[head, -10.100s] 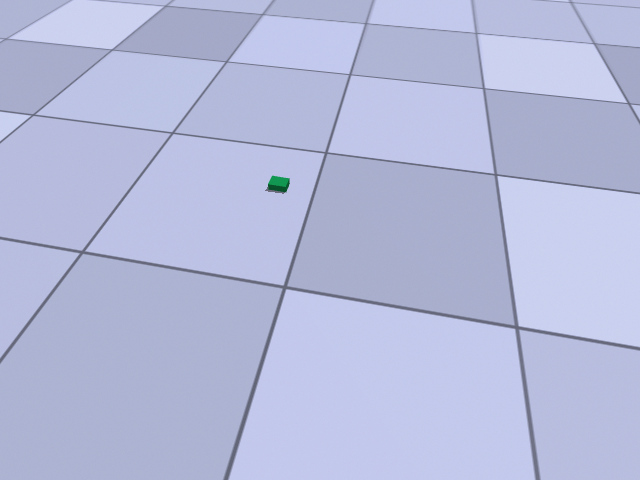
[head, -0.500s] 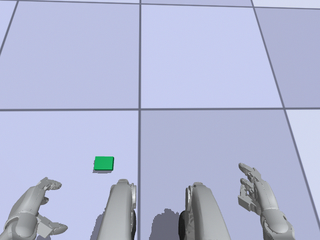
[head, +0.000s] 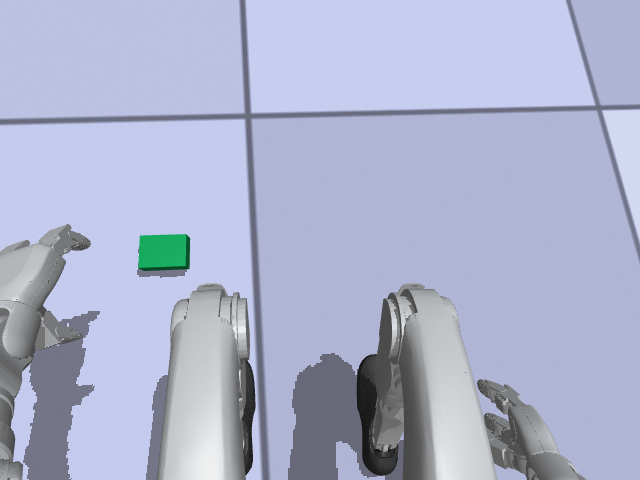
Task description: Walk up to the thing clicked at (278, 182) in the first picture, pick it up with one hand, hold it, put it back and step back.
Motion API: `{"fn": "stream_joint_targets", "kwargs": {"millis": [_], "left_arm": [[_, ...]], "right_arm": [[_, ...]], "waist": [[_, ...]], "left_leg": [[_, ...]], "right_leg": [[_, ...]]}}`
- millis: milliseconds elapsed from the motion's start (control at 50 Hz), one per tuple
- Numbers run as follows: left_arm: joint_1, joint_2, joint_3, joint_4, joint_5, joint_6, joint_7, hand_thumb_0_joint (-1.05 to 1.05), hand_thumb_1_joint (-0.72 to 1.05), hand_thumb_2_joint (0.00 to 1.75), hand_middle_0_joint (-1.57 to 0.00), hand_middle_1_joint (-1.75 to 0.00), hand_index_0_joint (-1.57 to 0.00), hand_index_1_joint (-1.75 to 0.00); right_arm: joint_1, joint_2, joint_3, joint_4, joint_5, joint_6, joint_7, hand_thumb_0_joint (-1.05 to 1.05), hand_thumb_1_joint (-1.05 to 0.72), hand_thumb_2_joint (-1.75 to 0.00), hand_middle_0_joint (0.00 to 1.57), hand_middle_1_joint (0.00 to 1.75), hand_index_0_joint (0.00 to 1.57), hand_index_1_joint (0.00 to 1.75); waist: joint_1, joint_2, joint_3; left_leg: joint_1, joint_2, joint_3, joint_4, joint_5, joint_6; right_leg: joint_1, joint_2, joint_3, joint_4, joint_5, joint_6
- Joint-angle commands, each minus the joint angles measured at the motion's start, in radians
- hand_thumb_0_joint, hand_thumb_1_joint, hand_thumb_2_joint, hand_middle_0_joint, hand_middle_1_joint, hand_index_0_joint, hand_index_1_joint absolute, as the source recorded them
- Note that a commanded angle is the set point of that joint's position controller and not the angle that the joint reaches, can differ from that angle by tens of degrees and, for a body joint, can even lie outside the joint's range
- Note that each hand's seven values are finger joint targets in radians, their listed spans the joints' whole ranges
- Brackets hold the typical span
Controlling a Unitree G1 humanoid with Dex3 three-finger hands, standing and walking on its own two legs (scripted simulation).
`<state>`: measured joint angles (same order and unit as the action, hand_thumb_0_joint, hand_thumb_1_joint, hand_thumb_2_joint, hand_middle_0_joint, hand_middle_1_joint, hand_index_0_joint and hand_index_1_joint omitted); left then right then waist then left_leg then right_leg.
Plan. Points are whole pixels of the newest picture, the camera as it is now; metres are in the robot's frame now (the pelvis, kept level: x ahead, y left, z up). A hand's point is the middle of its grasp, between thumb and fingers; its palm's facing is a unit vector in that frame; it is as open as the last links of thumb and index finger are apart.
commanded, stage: rise first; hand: left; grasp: from above
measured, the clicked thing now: (165, 252) +0.42 +0.29 -0.38
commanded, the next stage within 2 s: none
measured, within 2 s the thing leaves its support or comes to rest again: neither
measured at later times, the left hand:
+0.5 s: hand (79, 275) +0.35 +0.35 -0.21, palm faces -0.46 -0.14 -0.88, open 12.8 cm
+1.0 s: hand (94, 267) +0.37 +0.35 -0.23, palm faces -0.46 -0.09 -0.88, open 12.8 cm
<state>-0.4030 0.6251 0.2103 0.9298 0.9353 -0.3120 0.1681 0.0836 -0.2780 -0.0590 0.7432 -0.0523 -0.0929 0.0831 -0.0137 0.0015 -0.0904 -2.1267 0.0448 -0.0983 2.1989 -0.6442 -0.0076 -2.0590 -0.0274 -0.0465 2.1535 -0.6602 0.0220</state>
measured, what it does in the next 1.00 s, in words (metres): lowers itself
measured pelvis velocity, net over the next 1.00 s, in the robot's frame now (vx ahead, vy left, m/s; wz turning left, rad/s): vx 0.01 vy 0.00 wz -0.03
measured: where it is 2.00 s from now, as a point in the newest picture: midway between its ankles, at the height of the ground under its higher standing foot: (307, 435)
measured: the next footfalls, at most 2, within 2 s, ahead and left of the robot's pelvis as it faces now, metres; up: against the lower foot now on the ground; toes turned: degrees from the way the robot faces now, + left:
none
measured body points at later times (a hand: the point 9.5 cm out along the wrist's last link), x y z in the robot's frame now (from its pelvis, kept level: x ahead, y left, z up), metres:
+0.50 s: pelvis +0.01 +0.01 -0.05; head +0.22 +0.07 +0.34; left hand +0.37 +0.36 -0.16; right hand +0.15 -0.27 -0.17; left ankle +0.09 +0.13 -0.36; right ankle +0.10 -0.13 -0.36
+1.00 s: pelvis +0.01 +0.00 -0.07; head +0.23 +0.06 +0.32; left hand +0.39 +0.35 -0.18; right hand +0.13 -0.28 -0.20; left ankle +0.09 +0.13 -0.36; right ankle +0.10 -0.13 -0.36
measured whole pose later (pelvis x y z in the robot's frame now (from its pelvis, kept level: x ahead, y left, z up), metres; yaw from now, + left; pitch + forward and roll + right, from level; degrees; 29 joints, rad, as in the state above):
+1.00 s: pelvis +0.01 +0.00 -0.07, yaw -2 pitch +32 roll -6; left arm -0.64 0.73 0.22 1.29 1.31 -0.42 0.46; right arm 0.03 -0.27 -0.05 0.81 -0.17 -0.01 0.14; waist -0.08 -0.04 -0.07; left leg -2.32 0.03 -0.13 2.43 -0.68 -0.01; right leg -2.24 -0.02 -0.05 2.38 -0.70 0.03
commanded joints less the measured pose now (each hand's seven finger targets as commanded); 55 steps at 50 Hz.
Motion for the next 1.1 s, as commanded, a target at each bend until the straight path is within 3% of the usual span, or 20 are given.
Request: {"fn": "stream_joint_targets", "kwargs": {"millis": [0, 60, 100, 160, 220, 340, 460, 540, 600, 680, 920, 1080], "left_arm": [[-0.194, 0.343, 0.089, -0.068, 0.042, -0.05, 0.066, 0.0, -0.31, 0.85, -0.32, -0.72, -0.29, -0.75], [-0.231, 0.346, 0.077, -0.023, 0.087, -0.069, 0.095, 0.0, -0.33, 0.86, -0.31, -0.72, -0.28, -0.75], [-0.232, 0.359, 0.087, 0.006, 0.114, -0.074, 0.121, 0.0, -0.33, 0.86, -0.29, -0.74, -0.26, -0.77], [-0.271, 0.365, 0.076, 0.04, 0.154, -0.078, 0.151, 0.0, -0.34, 0.87, -0.28, -0.73, -0.26, -0.76], [-0.325, 0.384, 0.08, 0.035, 0.186, -0.083, 0.177, 0.0, -0.32, 0.85, -0.3, -0.71, -0.27, -0.74], [-0.342, 0.371, 0.056, 0.124, 0.237, -0.069, 0.214, 0.0, -0.3, 0.82, -0.3, -0.73, -0.29, -0.75], [-0.374, 0.382, 0.06, 0.115, 0.269, -0.072, 0.24, 0.0, -0.27, 0.79, -0.32, -0.73, -0.31, -0.74], [-0.387, 0.358, 0.049, 0.14, 0.281, -0.075, 0.253, 0.0, -0.27, 0.78, -0.31, -0.75, -0.31, -0.75], [-0.386, 0.373, 0.052, 0.145, 0.298, -0.08, 0.263, 0.0, -0.27, 0.78, -0.3, -0.76, -0.3, -0.76], [-0.4, 0.37, 0.059, 0.172, 0.306, -0.087, 0.28, 0.0, -0.29, 0.8, -0.29, -0.78, -0.29, -0.77], [-0.41, 0.404, 0.069, 0.255, 0.355, -0.112, 0.325, 0.0, -0.3, 0.81, -0.28, -0.78, -0.28, -0.78], [-0.439, 0.412, 0.085, 0.281, 0.361, -0.105, 0.353, 0.0, -0.31, 0.82, -0.28, -0.77, -0.27, -0.78]], "right_arm": [[0.084, -0.213, -0.071, -0.076, -0.012, -0.013, -0.002, 0.0, -0.89, -0.9, 0.2, 0.3, 0.2, 0.3], [0.088, -0.217, -0.067, -0.065, -0.023, 0.003, 0.007, 0.0, -0.89, -0.9, 0.2, 0.3, 0.2, 0.3], [0.092, -0.219, -0.066, -0.053, -0.031, 0.016, 0.012, 0.0, -0.89, -0.9, 0.2, 0.3, 0.2, 0.3], [0.094, -0.223, -0.066, -0.044, -0.045, 0.033, 0.019, 0.0, -0.89, -0.9, 0.2, 0.3, 0.2, 0.3], [0.098, -0.223, -0.069, -0.037, -0.056, 0.044, 0.024, 0.0, -0.89, -0.9, 0.2, 0.3, 0.2, 0.3], [0.098, -0.225, -0.073, -0.01, -0.072, 0.057, 0.029, 0.0, -0.89, -0.9, 0.2, 0.3, 0.2, 0.3], [0.094, -0.218, -0.078, -0.004, -0.084, 0.065, 0.035, 0.0, -0.9, -0.9, 0.2, 0.3, 0.2, 0.3], [0.092, -0.218, -0.077, 0.004, -0.09, 0.067, 0.038, 0.0, -0.9, -0.9, 0.2, 0.3, 0.2, 0.3], [0.089, -0.217, -0.076, 0.004, -0.091, 0.071, 0.041, 0.0, -0.9, -0.9, 0.2, 0.3, 0.2, 0.3], [0.093, -0.215, -0.074, 0.008, -0.099, 0.073, 0.043, 0.0, -0.9, -0.9, 0.2, 0.3, 0.2, 0.3], [0.08, -0.214, -0.068, 0.027, -0.119, 0.074, 0.045, 0.0, -0.9, -0.9, 0.2, 0.3, 0.2, 0.3], [0.089, -0.219, -0.065, 0.044, -0.139, 0.066, 0.047, 0.0, -0.89, -0.9, 0.2, 0.3, 0.2, 0.3]], "waist": [[0.017, 0.111, -0.582], [-0.002, 0.131, -0.565], [0.012, 0.147, -0.581], [-0.002, 0.153, -0.582], [0.0, 0.18, -0.617], [-0.023, 0.169, -0.593], [-0.022, 0.184, -0.639], [-0.035, 0.187, -0.611], [-0.028, 0.21, -0.634], [-0.044, 0.171, -0.622], [-0.047, 0.165, -0.612], [-0.057, 0.18, -0.617]], "left_leg": [[0.426, -0.036, 0.048, -0.254, -0.054, 0.038], [0.407, -0.038, 0.04, -0.229, -0.049, 0.036], [0.425, -0.039, 0.044, -0.212, -0.01, 0.032], [0.415, -0.041, 0.047, -0.185, 0.015, 0.032], [0.427, -0.042, 0.05, -0.165, 0.04, 0.03], [0.417, -0.04, 0.046, -0.132, 0.052, 0.03], [0.421, -0.043, 0.06, -0.092, 0.121, 0.032], [0.409, -0.039, 0.048, -0.089, 0.11, 0.033], [0.428, -0.04, 0.046, -0.082, 0.131, 0.03], [0.39, -0.042, 0.052, -0.059, 0.139, 0.036], [0.345, -0.048, 0.062, -0.027, 0.11, 0.037], [0.34, -0.05, 0.064, -0.012, 0.125, 0.037]], "right_leg": [[0.216, 0.039, -0.061, -0.227, -0.024, -0.048], [0.175, 0.038, -0.072, -0.191, -0.01, -0.051], [0.159, 0.038, -0.075, -0.175, 0.014, -0.053], [0.143, 0.038, -0.08, -0.156, 0.033, -0.054], [0.132, 0.039, -0.081, -0.135, 0.051, -0.055], [0.09, 0.041, -0.091, -0.11, 0.065, -0.053], [0.112, 0.043, -0.086, -0.083, 0.12, -0.05], [0.08, 0.041, -0.093, -0.059, 0.112, -0.046], [0.073, 0.042, -0.095, -0.04, 0.125, -0.048], [0.083, 0.044, -0.092, -0.036, 0.136, -0.047], [0.065, 0.048, -0.088, -0.02, 0.108, -0.049], [0.067, 0.045, -0.087, -0.002, 0.123, -0.043]]}}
